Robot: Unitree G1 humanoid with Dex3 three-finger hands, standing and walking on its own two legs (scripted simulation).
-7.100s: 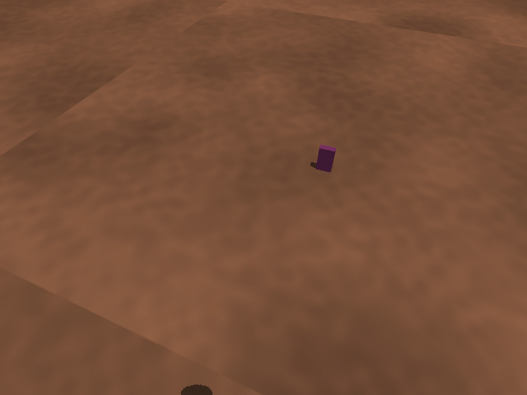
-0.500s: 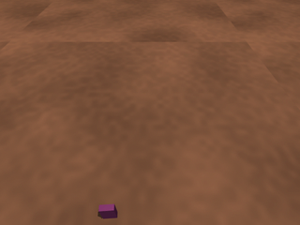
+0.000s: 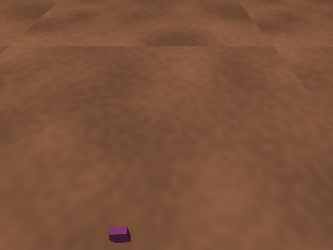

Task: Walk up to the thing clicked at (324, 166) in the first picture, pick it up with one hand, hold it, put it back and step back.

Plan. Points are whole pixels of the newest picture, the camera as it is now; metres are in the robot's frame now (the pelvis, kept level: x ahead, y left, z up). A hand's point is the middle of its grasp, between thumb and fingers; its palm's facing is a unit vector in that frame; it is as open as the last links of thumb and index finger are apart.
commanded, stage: stand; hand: left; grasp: from the side
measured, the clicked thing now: (120, 235) +0.38 +0.23 -0.71
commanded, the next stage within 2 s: go down in 0.38 s
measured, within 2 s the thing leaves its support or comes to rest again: neither
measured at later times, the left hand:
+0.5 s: hand out of the picture +0.07 +0.26 -0.16, palm faces -0.02 -0.94 -0.34, open 7.4 cm
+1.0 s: hand out of the picture +0.15 +0.28 -0.19, palm faces +0.06 -0.94 -0.33, open 15.9 cm
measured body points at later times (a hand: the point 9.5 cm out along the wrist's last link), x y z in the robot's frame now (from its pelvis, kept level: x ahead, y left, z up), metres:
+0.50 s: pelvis +0.01 +0.00 +0.00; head +0.02 +0.00 +0.45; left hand +0.08 +0.31 -0.13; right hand +0.08 -0.30 -0.13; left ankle +0.00 +0.14 -0.75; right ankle -0.01 -0.12 -0.75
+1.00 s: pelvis +0.00 +0.02 -0.05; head +0.07 +0.02 +0.39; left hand +0.15 +0.33 -0.17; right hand +0.11 -0.25 -0.16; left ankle +0.00 +0.14 -0.75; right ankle -0.01 -0.12 -0.75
